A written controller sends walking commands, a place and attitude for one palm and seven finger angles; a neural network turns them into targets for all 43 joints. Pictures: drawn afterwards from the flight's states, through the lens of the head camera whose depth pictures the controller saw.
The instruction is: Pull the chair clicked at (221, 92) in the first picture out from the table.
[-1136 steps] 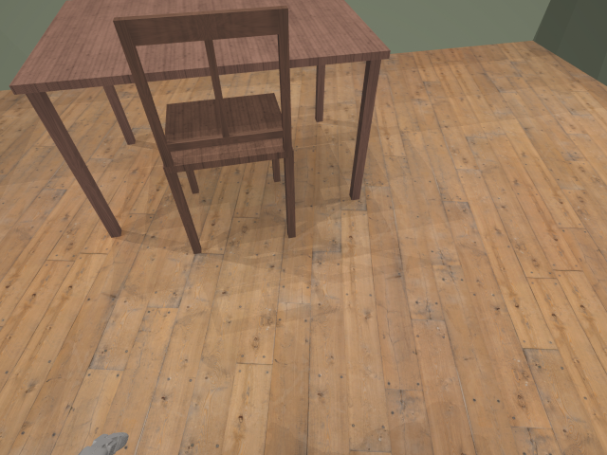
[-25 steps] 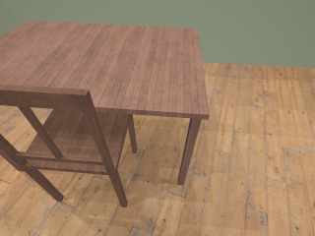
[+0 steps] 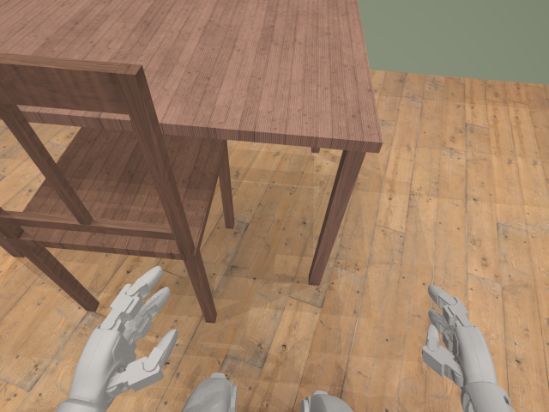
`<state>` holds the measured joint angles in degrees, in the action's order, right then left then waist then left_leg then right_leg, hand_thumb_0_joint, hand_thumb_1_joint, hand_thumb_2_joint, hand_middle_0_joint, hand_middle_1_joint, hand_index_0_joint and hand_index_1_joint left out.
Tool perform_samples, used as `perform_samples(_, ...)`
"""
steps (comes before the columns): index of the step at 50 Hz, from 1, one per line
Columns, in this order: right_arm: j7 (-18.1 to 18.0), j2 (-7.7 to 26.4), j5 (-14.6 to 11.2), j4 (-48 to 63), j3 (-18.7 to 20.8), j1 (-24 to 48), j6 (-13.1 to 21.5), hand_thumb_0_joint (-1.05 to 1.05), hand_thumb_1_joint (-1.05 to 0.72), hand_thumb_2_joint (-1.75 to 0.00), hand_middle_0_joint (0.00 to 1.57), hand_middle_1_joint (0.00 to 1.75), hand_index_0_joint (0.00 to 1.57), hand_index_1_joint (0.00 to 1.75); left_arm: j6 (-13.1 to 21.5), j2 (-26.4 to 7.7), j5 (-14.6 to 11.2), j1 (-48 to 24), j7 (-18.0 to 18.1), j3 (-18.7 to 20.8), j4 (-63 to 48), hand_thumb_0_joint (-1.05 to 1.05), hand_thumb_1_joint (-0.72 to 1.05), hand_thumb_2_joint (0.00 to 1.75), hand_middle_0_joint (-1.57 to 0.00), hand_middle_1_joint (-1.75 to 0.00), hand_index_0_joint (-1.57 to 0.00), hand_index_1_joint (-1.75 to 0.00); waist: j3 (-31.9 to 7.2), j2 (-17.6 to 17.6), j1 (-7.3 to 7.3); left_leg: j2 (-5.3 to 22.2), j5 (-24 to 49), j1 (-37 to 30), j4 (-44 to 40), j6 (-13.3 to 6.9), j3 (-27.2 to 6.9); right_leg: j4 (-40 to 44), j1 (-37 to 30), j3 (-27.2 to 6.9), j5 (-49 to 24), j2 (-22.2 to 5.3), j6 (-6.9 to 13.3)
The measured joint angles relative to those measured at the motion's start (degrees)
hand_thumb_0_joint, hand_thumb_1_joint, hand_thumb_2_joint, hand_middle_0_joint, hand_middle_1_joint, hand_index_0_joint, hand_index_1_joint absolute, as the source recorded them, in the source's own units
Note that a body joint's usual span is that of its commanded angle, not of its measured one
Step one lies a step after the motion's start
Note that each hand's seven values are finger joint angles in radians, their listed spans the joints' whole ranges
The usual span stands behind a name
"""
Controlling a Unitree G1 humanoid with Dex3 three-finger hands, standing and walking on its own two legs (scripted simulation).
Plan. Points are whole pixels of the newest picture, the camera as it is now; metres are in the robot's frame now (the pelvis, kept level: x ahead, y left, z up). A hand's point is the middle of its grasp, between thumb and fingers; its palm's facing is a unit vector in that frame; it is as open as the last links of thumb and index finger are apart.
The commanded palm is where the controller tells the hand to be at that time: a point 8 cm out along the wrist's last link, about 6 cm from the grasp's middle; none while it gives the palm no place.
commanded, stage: raise the hand toward the chair's back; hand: left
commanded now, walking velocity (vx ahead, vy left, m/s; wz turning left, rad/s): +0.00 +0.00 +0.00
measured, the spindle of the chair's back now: (51, 172) +0.48 +0.43 +0.03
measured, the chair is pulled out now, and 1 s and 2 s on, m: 0.00 0.00 0.00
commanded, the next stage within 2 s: aim the fingers beside a spindle in 1.68 s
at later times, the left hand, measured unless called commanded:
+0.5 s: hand (107, 336) +0.20 +0.22 +0.04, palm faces +0.06 -1.00 -0.05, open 13.6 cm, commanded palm +0.18 +0.26 +0.04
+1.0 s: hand (116, 321) +0.23 +0.22 +0.04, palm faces -0.05 -1.00 -0.04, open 16.8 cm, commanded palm +0.21 +0.28 +0.06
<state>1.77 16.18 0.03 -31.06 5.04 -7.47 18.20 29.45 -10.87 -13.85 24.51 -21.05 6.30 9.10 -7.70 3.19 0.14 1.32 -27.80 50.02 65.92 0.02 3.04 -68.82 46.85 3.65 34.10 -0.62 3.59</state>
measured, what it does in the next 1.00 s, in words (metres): stands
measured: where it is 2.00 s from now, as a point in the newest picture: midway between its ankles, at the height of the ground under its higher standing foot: outside the picture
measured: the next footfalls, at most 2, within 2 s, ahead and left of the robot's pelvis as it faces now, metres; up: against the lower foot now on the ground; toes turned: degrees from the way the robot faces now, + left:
none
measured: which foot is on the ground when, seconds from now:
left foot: down 0.00-1.00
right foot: down 0.00-1.00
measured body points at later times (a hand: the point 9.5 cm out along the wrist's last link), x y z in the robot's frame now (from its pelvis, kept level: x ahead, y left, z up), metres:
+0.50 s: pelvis -0.02 +0.03 -0.01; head +0.05 +0.04 +0.43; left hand +0.20 +0.27 +0.05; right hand +0.14 -0.20 -0.09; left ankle +0.05 +0.12 -0.65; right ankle +0.00 -0.08 -0.65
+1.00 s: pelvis +0.00 +0.03 -0.01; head +0.07 +0.04 +0.44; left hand +0.22 +0.28 +0.04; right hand +0.21 -0.19 -0.07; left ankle +0.05 +0.13 -0.65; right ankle +0.00 -0.08 -0.65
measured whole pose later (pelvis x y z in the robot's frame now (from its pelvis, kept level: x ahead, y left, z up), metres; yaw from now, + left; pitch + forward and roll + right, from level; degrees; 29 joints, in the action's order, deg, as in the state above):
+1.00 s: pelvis +0.00 +0.03 -0.01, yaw +1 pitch +15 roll -3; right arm -3.3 12.8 -1.0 -31.1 -2.4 -10.4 15.8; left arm 15.8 -16.2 -15.7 19.5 -17.2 9.1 -1.7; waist -7.2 -1.8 -0.5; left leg 1.7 -29.0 55.9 69.8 -1.7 -0.7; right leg -67.0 48.9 7.0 33.0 0.2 1.7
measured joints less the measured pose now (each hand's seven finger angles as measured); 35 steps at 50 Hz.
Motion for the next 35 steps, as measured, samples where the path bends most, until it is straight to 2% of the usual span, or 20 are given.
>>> perform_samples(2,-0.8,-0.3,-0.1,1.5,-0.2,0.1,-0.1,0.01,-0.90,-0.90,0.20,0.30,0.20,0.30,-2.4,-0.2,-1.0,2.6,1.1,0.7,-1.9,0.01,0.56,0.76,-0.17,-0.24,-0.17,-0.25,0.3,-0.4,-1.13,0.1,-1.2,2.9,3.5,0.0,-0.9,-2.7,2.2,0.8,1.1,0.0,0.1)
perform_samples(4,-1.6,-0.8,0.0,2.1,-1.0,-0.2,0.2,0.01,-0.90,-0.90,0.19,0.30,0.20,0.30,-3.1,-0.2,-1.8,4.4,3.1,1.4,-4.9,0.02,0.51,0.74,-0.17,-0.24,-0.16,-0.24,0.6,-1.2,-2.21,0.2,-2.0,5.4,6.2,0.0,-2.2,-4.3,3.7,2.2,1.7,0.2,0.1)
perform_samples(7,-2.6,-1.8,0.3,1.3,-3.0,-0.6,1.1,0.01,-0.90,-0.90,0.19,0.30,0.20,0.30,-1.5,-1.0,-1.9,4.1,5.2,1.3,-10.9,0.02,0.44,0.71,-0.16,-0.23,-0.15,-0.23,1.1,-2.7,-3.62,0.3,-2.4,8.6,9.2,-0.2,-4.2,-5.6,5.4,4.1,1.9,0.4,0.1)
perform_samples(9,-3.1,-2.6,0.5,0.1,-4.6,-0.6,1.4,0.01,-0.90,-0.90,0.20,0.30,0.20,0.30,-0.3,-1.7,-1.5,1.8,5.0,0.5,-14.0,0.02,0.40,0.69,-0.15,-0.22,-0.14,-0.22,1.4,-3.8,-3.98,0.3,-2.3,10.4,10.4,-0.3,-5.0,-6.1,6.6,4.9,1.6,0.4,0.0)
perform_samples(11,-3.4,-3.7,0.3,-1.1,-6.2,-0.5,1.1,0.01,-0.90,-0.90,0.20,0.30,0.20,0.30,-1.0,-2.2,-1.0,-1.3,4.0,-0.4,-15.6,0.02,0.35,0.67,-0.14,-0.21,-0.13,-0.21,1.6,-4.6,-3.69,0.5,-2.0,11.9,10.9,-0.5,-5.3,-6.2,7.8,5.2,1.1,0.6,-0.2)
perform_samples(12,-3.6,-4.4,0.0,-1.5,-6.8,-0.6,0.6,0.01,-0.90,-0.90,0.20,0.30,0.20,0.30,-2.4,-2.4,-0.7,-2.7,3.3,-0.8,-15.9,0.02,0.33,0.66,-0.14,-0.21,-0.13,-0.21,1.6,-4.8,-3.32,0.6,-1.7,12.4,10.9,-0.6,-5.3,-6.1,8.3,5.2,0.7,0.7,-0.3)
perform_samples(15,-4.1,-6.3,-0.8,-2.1,-7.7,-1.6,-1.2,0.01,-0.90,-0.89,0.20,0.30,0.20,0.30,-9.8,-3.0,-0.2,-5.6,2.3,-1.4,-15.0,0.01,0.26,0.63,-0.13,-0.20,-0.13,-0.20,2.0,-5.2,-1.76,0.8,-0.9,12.3,9.7,-1.0,-4.5,-5.0,8.6,4.4,-0.5,0.8,-0.7)
perform_samples(18,-4.5,-7.2,-1.2,-2.3,-7.5,-3.9,-2.8,0.01,-0.90,-0.89,0.20,0.30,0.21,0.30,-17.0,-3.1,-0.6,-5.0,4.4,-0.6,-14.1,0.01,0.19,0.60,-0.13,-0.19,-0.13,-0.19,2.1,-5.3,-0.36,1.0,-0.1,10.4,7.2,-1.4,-3.5,-2.6,7.3,3.3,-1.7,1.0,-1.2)
perform_samples(20,-4.8,-6.9,-1.2,-2.4,-7.0,-5.6,-3.0,0.01,-0.90,-0.89,0.20,0.30,0.21,0.30,-18.6,-2.9,-1.0,-3.2,7.1,0.6,-14.4,0.01,0.14,0.58,-0.13,-0.18,-0.12,-0.18,1.7,-5.3,0.09,1.1,0.3,9.0,5.5,-1.6,-2.9,-0.9,6.1,2.8,-2.4,1.1,-1.5)
perform_samples(22,-4.9,-6.2,-0.9,-2.8,-6.4,-7.1,-2.6,0.01,-0.90,-0.89,0.20,0.30,0.20,0.30,-16.9,-2.9,-1.2,-1.4,9.7,1.7,-15.3,0.01,0.10,0.56,-0.13,-0.17,-0.12,-0.17,1.0,-5.1,0.20,1.0,0.5,8.1,4.5,-1.8,-2.6,0.1,5.3,2.5,-2.7,1.1,-1.7)
perform_samples(24,-4.7,-4.9,-0.5,-3.2,-5.9,-7.9,-1.8,0.01,-0.90,-0.89,0.20,0.30,0.20,0.30,-13.0,-3.0,-1.4,-0.2,11.3,2.5,-16.0,0.01,0.05,0.54,-0.12,-0.16,-0.11,-0.17,0.5,-5.1,0.21,0.9,0.4,7.8,4.4,-1.9,-2.7,0.4,4.9,2.5,-2.7,1.0,-1.8)
perform_samples(26,-4.6,-3.4,-0.4,-3.5,-5.6,-7.9,-1.1,0.01,-0.90,-0.89,0.20,0.30,0.20,0.30,-9.1,-3.1,-1.3,-0.1,11.6,2.7,-16.1,0.01,0.00,0.52,-0.11,-0.16,-0.10,-0.16,0.2,-5.1,0.20,0.7,0.1,8.3,5.0,-2.0,-2.9,0.0,5.1,2.7,-2.3,0.8,-1.9)
perform_samples(28,-4.5,-2.2,-0.5,-3.5,-5.3,-7.4,-0.7,0.01,-0.90,-0.90,0.20,0.30,0.20,0.30,-6.8,-3.1,-1.1,-0.6,10.7,2.1,-15.7,0.01,-0.04,0.50,-0.10,-0.15,-0.10,-0.15,0.1,-5.2,0.28,0.5,-0.2,9.0,5.8,-2.2,-3.0,-0.8,5.6,2.9,-1.9,0.6,-2.0)
perform_samples(30,-4.6,-1.5,-0.8,-3.1,-5.0,-6.5,-0.6,0.01,-0.90,-0.90,0.20,0.30,0.20,0.30,-6.9,-3.3,-0.7,-1.3,9.1,1.1,-14.6,0.01,-0.09,0.48,-0.10,-0.14,-0.09,-0.14,0.2,-5.0,0.37,0.4,-0.5,9.5,6.5,-2.3,-3.0,-1.4,6.1,2.9,-1.5,0.5,-2.1)
perform_samples(35,-5.5,-1.8,-1.2,-1.1,-4.8,-4.5,-1.1,0.01,-0.90,-0.90,0.20,0.30,0.20,0.30,-12.0,-4.6,-0.4,-1.8,7.2,0.0,-13.2,0.00,-0.21,0.43,-0.09,-0.12,-0.08,-0.13,0.8,-4.1,0.64,0.6,-0.9,8.8,6.2,-2.3,-2.9,-1.0,5.5,2.7,-1.4,0.8,-2.1)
